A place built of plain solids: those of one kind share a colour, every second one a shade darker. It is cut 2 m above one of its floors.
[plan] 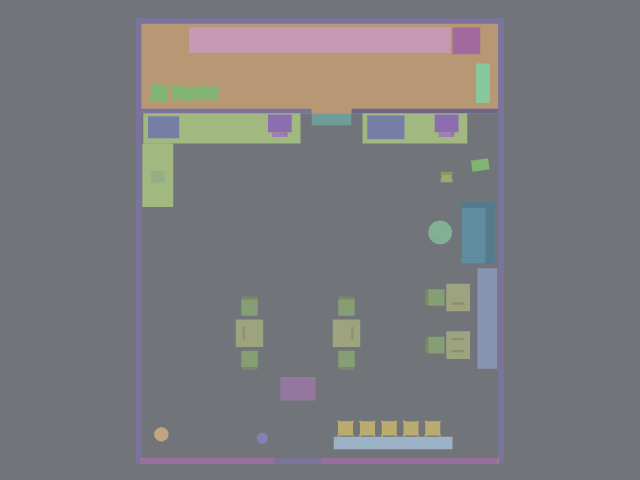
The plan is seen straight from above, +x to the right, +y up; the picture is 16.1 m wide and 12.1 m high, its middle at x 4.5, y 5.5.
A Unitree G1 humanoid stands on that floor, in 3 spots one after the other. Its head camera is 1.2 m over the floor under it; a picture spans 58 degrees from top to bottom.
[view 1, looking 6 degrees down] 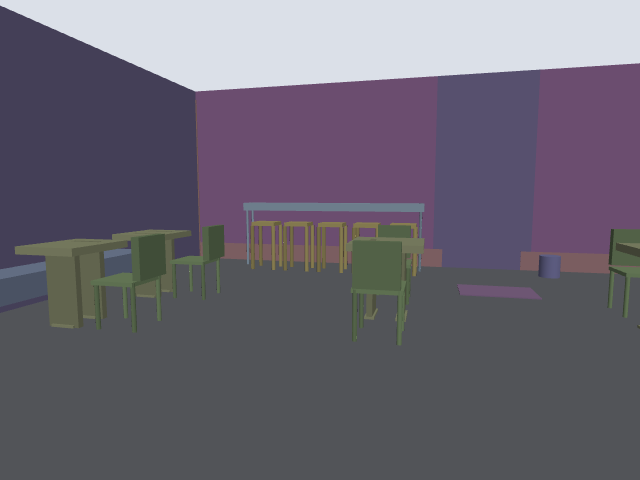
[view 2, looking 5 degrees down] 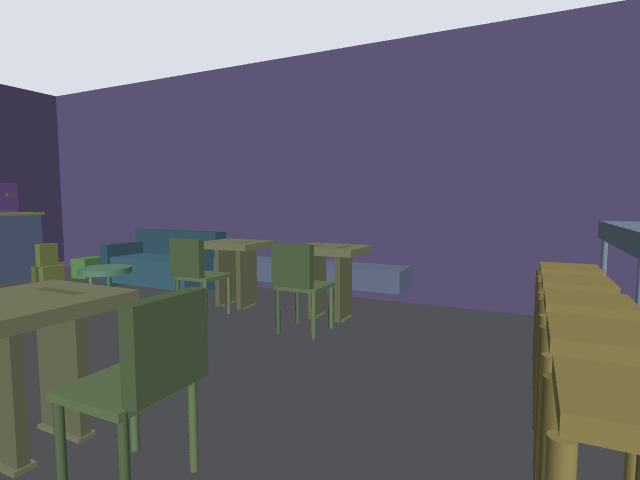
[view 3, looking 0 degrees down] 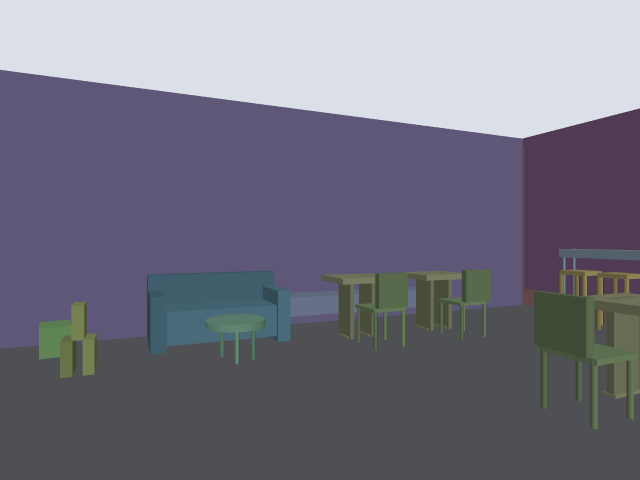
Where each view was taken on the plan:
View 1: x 4.79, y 7.39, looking -76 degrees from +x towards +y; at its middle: bar_stool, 6.68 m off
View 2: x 3.95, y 1.00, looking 26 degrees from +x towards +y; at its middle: wall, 5.64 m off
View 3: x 3.19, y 6.69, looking -24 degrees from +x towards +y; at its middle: wall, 6.35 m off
